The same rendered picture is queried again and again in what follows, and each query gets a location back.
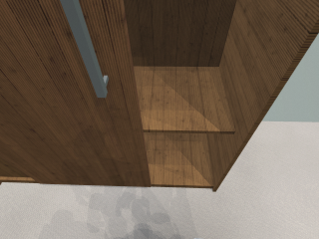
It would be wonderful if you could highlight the handle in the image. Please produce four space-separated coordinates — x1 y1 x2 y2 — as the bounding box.
60 0 109 98

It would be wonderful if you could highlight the wardrobe door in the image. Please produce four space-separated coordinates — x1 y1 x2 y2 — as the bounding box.
0 156 30 177
0 0 152 187

